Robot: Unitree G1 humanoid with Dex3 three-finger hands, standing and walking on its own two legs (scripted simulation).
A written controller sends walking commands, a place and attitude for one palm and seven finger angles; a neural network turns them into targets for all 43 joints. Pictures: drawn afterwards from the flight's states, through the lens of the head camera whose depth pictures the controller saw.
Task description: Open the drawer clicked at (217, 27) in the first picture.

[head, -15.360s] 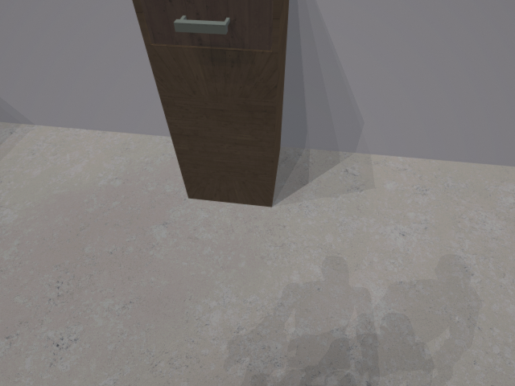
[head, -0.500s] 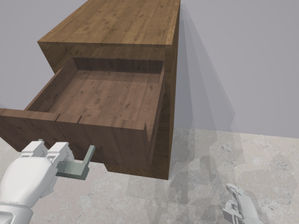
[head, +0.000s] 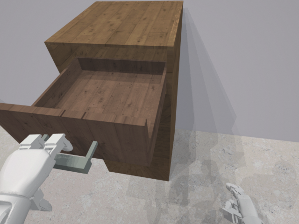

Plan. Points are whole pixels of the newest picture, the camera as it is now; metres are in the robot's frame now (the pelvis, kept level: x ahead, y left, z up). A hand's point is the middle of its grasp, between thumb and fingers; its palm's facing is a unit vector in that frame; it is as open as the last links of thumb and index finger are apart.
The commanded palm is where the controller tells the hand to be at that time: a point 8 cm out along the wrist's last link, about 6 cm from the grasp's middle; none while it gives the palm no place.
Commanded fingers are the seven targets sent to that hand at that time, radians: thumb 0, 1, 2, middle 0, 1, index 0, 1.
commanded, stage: lift the hand off the handle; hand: left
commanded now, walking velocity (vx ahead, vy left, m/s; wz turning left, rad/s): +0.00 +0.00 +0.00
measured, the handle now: (63, 151) +0.23 +0.25 +0.12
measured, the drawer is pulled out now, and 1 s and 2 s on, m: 0.30 0.30 0.30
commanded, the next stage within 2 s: draw the hand back to the body in 1.62 s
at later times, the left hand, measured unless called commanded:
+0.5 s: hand (50, 166) +0.19 +0.26 +0.12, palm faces +0.10 -0.04 -0.99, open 13.7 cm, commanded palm +0.16 +0.26 +0.18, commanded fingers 0.00 -0.50 0.30 -0.30 -1.20 -0.30 -1.20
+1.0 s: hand (37, 148) +0.19 +0.26 +0.18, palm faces +0.12 -0.01 -0.99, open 13.4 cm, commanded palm +0.16 +0.26 +0.25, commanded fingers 0.00 -0.50 0.30 -0.30 -1.20 -0.30 -1.20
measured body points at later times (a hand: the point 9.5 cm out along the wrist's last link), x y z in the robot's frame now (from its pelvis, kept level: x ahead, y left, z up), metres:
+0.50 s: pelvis -0.01 +0.00 +0.00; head -0.01 -0.04 +0.45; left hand +0.18 +0.26 +0.17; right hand +0.21 -0.20 -0.10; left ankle -0.02 +0.11 -0.73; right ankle +0.00 -0.11 -0.73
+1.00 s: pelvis -0.02 +0.00 +0.01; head -0.02 -0.05 +0.45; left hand +0.18 +0.26 +0.24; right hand +0.23 -0.19 -0.08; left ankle -0.02 +0.11 -0.73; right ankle +0.00 -0.11 -0.73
